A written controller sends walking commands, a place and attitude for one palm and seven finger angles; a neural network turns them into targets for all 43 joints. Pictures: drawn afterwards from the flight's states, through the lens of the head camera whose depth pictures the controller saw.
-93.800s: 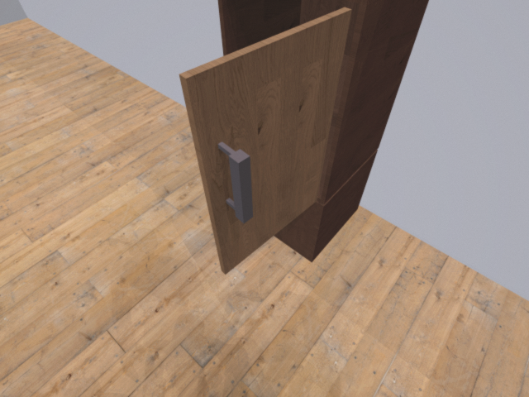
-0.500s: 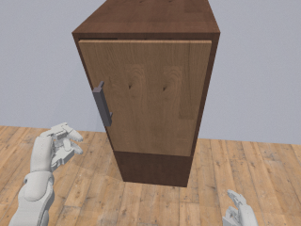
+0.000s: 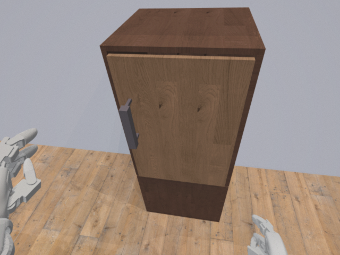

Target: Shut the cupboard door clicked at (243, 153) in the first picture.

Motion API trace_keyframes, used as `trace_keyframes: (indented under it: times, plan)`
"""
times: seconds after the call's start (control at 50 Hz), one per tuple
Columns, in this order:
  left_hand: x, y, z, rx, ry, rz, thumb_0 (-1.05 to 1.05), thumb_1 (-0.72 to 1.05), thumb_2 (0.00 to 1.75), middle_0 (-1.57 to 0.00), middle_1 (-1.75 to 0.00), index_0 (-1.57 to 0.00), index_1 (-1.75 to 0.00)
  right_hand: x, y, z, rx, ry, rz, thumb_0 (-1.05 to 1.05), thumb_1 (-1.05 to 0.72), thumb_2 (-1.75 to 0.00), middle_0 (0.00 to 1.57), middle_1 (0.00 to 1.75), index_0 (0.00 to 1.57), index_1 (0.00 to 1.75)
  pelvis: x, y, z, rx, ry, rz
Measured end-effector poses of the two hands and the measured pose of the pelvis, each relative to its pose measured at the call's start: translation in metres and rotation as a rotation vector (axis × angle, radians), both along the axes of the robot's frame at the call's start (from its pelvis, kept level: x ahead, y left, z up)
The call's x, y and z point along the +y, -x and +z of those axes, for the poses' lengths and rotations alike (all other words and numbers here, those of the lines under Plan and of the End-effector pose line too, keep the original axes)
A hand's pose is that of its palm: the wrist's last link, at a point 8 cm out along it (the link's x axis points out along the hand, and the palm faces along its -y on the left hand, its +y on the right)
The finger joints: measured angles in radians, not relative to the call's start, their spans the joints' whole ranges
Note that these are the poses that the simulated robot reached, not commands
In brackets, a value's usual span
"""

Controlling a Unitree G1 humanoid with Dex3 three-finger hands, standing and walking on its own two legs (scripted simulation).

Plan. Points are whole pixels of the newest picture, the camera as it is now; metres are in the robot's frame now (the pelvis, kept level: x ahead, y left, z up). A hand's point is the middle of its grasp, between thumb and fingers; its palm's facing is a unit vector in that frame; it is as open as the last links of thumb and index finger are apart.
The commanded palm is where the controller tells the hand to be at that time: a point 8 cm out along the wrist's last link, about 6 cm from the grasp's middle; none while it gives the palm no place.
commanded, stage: draw the hand back to the body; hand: left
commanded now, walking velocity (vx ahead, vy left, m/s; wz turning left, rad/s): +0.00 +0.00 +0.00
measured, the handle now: (131, 124) +0.51 +0.21 +0.02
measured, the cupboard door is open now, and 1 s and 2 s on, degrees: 0 0 0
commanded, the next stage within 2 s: step back with the hand held close in 0.32 s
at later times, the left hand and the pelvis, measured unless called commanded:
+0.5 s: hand (43, 184) +0.18 +0.26 +0.16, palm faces +0.45 -0.79 -0.41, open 7.4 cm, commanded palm +0.13 +0.29 +0.17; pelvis -0.01 -0.01 +0.00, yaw +0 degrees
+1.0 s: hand (14, 207) +0.14 +0.28 +0.16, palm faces +0.41 -0.78 -0.48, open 7.4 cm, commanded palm +0.08 +0.32 +0.17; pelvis -0.06 +0.02 -0.01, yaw +0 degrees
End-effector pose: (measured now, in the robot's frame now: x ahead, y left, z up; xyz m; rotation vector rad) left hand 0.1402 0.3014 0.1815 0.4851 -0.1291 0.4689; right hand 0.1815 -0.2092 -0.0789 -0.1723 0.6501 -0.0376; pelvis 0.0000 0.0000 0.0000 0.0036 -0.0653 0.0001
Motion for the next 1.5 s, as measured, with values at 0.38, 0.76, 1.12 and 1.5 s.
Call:
trace_keyframes:
  times: [0.38, 0.76, 1.12, 1.5]
  plan:
    - [-0.011, -0.001, -0.003, -0.008, 0.023, -0.016, 0.01, 0.89, 0.9, -0.21, -0.31, -0.21, -0.3, -0.013, 0.008, 0.001, -0.005, 0.012, -0.028, 0.02, -0.91, -0.9, 0.21, 0.29, 0.2, 0.3, -0.007, 0.004, 0.0, -0.01, 0.0, -0.003]
    - [0.007, 0.008, -0.005, 0.049, -0.066, -0.055, 0.01, 0.89, 0.9, -0.21, -0.3, -0.21, -0.3, -0.027, 0.036, -0.006, 0.116, 0.076, -0.134, 0.02, -0.91, -0.9, 0.2, 0.29, 0.2, 0.3, 0.01, 0.02, -0.003, 0.068, 0.013, 0.004]
    - [0.021, 0.068, -0.006, -0.06, -0.09, -0.059, 0.01, 0.89, 0.9, -0.21, -0.3, -0.21, -0.3, -0.009, 0.096, 0.002, 0.08, 0.109, -0.106, 0.01, -0.9, -0.9, 0.21, 0.3, 0.2, 0.3, 0.018, 0.074, -0.009, 0.071, 0.041, 0.018]
    - [0.03, 0.111, -0.005, -0.174, -0.107, -0.073, 0.01, 0.89, 0.9, -0.21, -0.3, -0.21, -0.3, -0.009, 0.142, -0.005, 0.116, 0.159, -0.097, 0.02, -0.91, -0.9, 0.21, 0.3, 0.2, 0.3, 0.024, 0.117, -0.018, 0.066, 0.061, 0.058]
